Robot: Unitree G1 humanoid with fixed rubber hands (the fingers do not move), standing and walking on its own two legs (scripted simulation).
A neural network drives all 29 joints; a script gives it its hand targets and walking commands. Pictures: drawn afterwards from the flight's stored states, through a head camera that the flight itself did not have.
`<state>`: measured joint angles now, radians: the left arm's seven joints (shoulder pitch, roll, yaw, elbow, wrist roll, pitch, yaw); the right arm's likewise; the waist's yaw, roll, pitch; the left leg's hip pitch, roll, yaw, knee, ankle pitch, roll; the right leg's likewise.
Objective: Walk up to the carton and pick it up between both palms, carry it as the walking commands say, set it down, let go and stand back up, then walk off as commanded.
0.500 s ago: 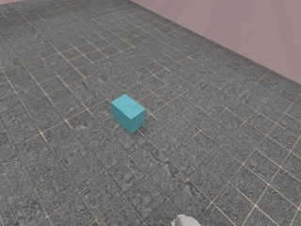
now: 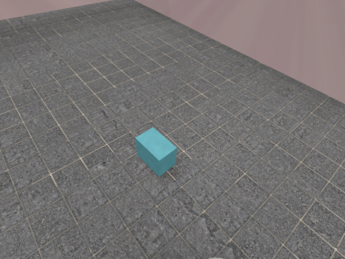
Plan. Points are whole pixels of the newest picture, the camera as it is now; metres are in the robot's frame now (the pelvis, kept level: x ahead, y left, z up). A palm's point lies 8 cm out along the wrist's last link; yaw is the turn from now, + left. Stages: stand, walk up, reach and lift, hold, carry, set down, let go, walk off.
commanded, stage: walk up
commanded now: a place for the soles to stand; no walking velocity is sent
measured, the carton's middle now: (156, 151) +0.90 +0.06 -0.66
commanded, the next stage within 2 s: none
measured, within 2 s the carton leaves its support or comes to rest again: neither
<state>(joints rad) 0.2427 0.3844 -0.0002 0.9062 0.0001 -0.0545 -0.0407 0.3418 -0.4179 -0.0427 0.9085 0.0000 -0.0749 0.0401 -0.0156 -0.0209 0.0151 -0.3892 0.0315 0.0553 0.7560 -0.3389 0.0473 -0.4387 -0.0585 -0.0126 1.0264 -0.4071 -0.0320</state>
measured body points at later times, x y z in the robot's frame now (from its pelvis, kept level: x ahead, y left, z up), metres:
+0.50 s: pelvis +0.13 +0.00 +0.00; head +0.13 +0.00 +0.45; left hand +0.19 +0.30 -0.12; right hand +0.20 -0.34 -0.10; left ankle +0.19 +0.11 -0.71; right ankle +0.15 -0.16 -0.71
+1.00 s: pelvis +0.24 -0.01 -0.01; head +0.24 -0.01 +0.44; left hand +0.29 +0.30 -0.12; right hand +0.32 -0.34 -0.11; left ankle +0.27 +0.12 -0.69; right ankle +0.29 -0.15 -0.71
